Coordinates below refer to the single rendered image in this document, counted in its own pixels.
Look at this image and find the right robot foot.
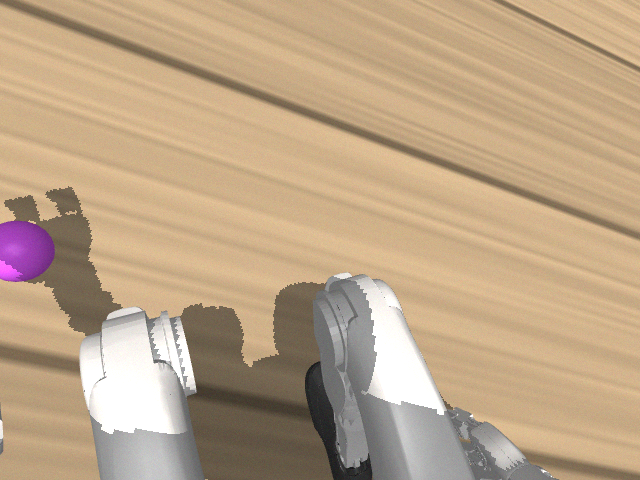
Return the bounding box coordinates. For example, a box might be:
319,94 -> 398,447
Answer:
305,361 -> 372,480

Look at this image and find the right robot hand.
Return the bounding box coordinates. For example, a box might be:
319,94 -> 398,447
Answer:
447,407 -> 531,480

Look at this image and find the ball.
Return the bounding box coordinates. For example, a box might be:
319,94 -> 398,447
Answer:
0,221 -> 55,282

